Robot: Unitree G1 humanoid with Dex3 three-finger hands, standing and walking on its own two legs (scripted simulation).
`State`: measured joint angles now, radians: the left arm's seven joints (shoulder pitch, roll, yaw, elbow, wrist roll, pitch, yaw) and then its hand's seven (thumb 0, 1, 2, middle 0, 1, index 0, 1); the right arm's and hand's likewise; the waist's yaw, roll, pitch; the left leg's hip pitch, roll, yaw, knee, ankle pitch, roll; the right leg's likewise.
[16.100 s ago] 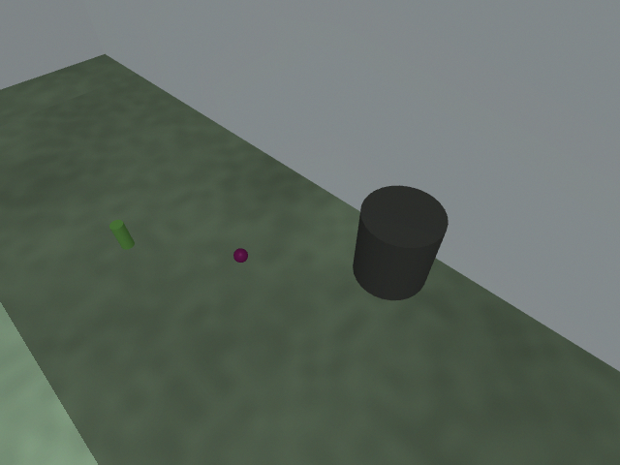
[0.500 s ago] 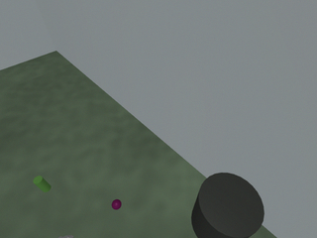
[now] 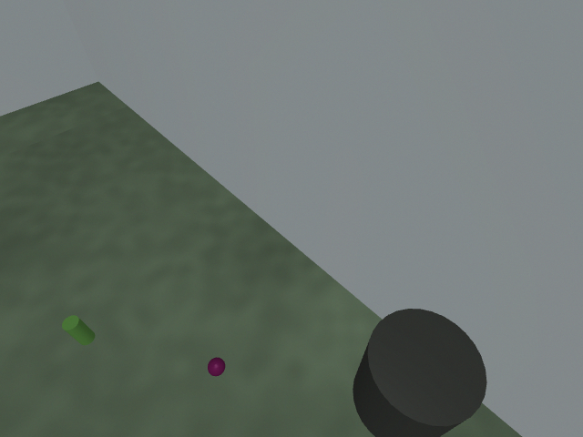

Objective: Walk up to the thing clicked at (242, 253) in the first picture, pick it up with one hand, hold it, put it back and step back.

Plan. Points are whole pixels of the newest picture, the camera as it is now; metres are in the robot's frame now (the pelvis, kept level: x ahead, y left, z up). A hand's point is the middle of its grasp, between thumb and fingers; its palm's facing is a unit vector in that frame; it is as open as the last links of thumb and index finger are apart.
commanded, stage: stand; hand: left
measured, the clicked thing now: (216, 366) +0.47 +0.28 -0.75
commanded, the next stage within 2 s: rise first in 1.34 s
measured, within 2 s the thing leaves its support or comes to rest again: neither
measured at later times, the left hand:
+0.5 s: hand out of the picture +0.08 +0.26 -0.16, palm faces -0.02 -0.94 -0.33, open 7.3 cm
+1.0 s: hand out of the picture +0.10 +0.26 -0.15, palm faces -0.02 -0.94 -0.34, open 7.3 cm
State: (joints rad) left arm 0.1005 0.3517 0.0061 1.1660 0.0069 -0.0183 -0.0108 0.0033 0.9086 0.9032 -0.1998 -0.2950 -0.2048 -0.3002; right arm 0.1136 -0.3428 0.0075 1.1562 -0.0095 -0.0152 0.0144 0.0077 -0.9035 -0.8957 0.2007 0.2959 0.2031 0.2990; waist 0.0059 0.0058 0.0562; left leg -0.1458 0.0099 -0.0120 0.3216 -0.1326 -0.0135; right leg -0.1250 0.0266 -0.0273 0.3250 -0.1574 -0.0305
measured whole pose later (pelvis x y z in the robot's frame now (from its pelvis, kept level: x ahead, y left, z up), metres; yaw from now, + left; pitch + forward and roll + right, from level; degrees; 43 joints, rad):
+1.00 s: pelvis +0.03 +0.01 +0.00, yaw +0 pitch -2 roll +0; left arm 0.09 0.34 0.00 1.15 0.01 -0.02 0.00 0.00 0.91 0.90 -0.20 -0.30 -0.21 -0.30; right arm 0.09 -0.35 0.02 1.14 -0.01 -0.01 0.01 0.01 -0.90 -0.90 0.20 0.30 0.20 0.30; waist 0.00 0.01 0.04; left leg -0.11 0.00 -0.01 0.30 -0.16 -0.01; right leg -0.09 0.02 -0.02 0.30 -0.18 -0.02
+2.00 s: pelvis +0.01 +0.02 -0.06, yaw -1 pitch +13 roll -1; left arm 0.14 0.31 0.14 0.70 0.16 0.16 0.01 0.00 -0.35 0.88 -0.20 -0.95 -0.21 -0.95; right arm 0.25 -0.25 -0.02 0.61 0.02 -0.10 -0.03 0.01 -0.91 -0.90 0.20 0.30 0.20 0.30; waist -0.03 0.00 -0.08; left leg -0.73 0.00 0.00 0.94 -0.43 0.02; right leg -0.70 0.02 -0.02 0.92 -0.44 -0.01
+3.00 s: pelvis -0.05 +0.02 -0.30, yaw -3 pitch +34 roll -3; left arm -0.34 0.56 0.16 0.85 0.73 -0.17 0.08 -0.01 -0.45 0.93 -0.13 -1.03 -0.15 -1.03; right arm 0.08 -0.31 -0.05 0.68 -0.01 -0.19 0.06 0.01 -0.89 -0.89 0.20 0.30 0.20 0.30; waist -0.02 0.01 -0.16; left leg -1.83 0.01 -0.03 1.91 -0.67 0.01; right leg -1.79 0.02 -0.06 1.89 -0.69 -0.03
